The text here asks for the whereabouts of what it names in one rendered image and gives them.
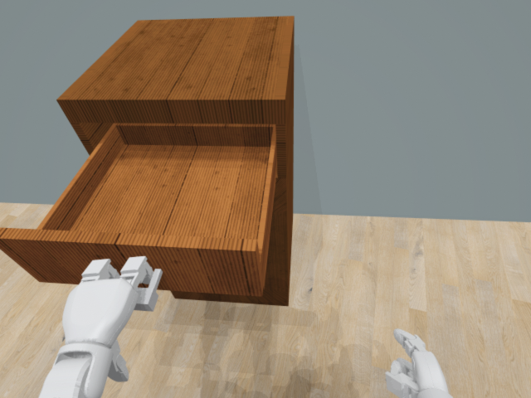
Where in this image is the left robot forearm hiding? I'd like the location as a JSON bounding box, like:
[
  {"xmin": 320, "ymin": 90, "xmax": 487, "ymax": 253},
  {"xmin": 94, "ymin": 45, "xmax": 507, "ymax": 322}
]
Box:
[{"xmin": 38, "ymin": 342, "xmax": 114, "ymax": 398}]

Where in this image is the cabinet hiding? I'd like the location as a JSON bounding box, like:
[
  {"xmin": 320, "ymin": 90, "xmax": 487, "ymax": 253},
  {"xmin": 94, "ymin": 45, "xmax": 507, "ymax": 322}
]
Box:
[{"xmin": 56, "ymin": 16, "xmax": 295, "ymax": 306}]

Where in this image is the robot right hand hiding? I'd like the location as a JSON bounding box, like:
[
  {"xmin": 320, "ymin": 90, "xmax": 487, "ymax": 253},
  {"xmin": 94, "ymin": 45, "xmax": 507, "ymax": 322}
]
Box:
[{"xmin": 385, "ymin": 328, "xmax": 449, "ymax": 398}]

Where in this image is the drawer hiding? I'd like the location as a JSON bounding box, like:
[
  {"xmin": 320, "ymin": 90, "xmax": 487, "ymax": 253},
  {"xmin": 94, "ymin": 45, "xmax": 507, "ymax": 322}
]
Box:
[{"xmin": 0, "ymin": 124, "xmax": 277, "ymax": 297}]

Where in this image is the handle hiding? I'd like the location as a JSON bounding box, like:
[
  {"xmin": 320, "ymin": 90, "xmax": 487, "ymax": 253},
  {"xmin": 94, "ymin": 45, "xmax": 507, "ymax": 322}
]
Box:
[{"xmin": 134, "ymin": 269, "xmax": 163, "ymax": 312}]

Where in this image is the robot left hand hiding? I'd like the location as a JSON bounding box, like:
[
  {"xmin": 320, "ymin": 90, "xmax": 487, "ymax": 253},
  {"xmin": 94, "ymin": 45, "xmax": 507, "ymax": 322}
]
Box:
[{"xmin": 62, "ymin": 256, "xmax": 153, "ymax": 382}]

